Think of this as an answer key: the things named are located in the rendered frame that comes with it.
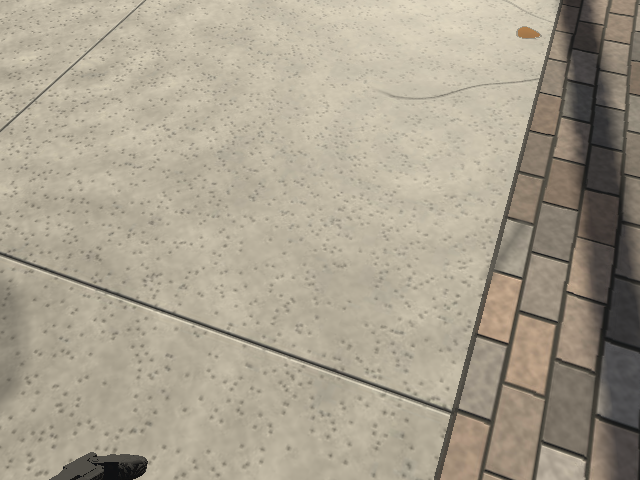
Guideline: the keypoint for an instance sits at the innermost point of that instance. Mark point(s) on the left robot hand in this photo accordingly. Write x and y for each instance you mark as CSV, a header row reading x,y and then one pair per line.
x,y
110,467

